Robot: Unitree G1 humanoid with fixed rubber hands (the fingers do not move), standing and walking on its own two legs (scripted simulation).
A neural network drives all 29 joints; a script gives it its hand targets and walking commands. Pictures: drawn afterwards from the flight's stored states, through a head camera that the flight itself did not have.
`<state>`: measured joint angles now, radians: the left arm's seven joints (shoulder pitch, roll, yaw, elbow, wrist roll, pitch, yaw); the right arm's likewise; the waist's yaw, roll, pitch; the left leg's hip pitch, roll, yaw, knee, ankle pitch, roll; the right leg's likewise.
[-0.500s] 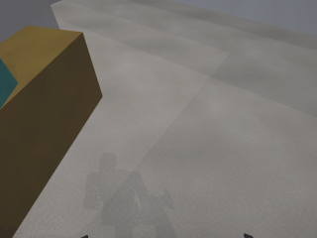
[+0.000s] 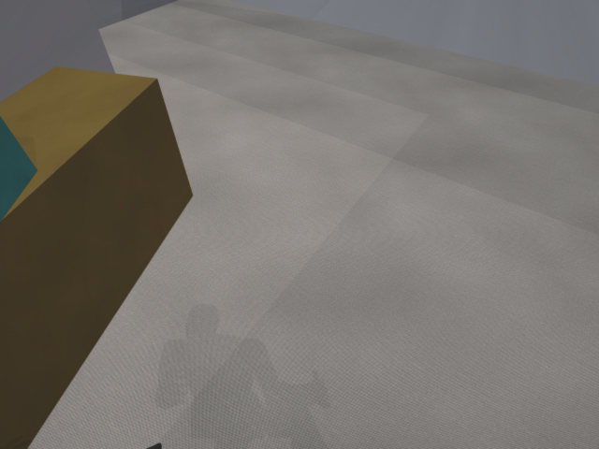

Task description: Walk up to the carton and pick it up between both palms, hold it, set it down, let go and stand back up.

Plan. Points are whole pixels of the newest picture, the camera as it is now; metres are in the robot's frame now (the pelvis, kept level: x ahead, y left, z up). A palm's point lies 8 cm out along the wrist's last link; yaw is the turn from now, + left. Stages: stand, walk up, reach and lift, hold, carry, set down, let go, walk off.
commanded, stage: stand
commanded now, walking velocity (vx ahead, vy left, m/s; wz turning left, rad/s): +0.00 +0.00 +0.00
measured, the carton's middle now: out of the picture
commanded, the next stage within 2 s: walk up in 0.66 s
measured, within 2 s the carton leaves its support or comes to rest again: neither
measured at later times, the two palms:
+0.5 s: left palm out of the picture +0.07 +0.24 -0.11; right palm out of the picture +0.06 -0.24 -0.12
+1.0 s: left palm out of the picture +0.04 +0.29 -0.12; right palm out of the picture +0.06 -0.24 -0.11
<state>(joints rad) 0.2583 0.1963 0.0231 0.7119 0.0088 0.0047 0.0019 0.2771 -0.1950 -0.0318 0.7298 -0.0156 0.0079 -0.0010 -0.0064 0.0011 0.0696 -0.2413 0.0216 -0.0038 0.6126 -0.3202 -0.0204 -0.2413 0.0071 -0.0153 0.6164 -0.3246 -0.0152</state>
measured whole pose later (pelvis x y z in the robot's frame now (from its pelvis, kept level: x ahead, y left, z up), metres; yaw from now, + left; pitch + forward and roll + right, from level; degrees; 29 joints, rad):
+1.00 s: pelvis +0.00 +0.02 +0.00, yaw +9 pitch -2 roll -3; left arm 0.26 0.24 0.04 0.83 0.09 -0.06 0.02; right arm 0.38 -0.26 -0.05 0.81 -0.06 0.05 0.07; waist 0.01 0.03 0.05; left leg -0.48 0.11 0.01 0.99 -0.42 -0.01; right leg -0.19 -0.04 -0.16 0.56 -0.33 -0.01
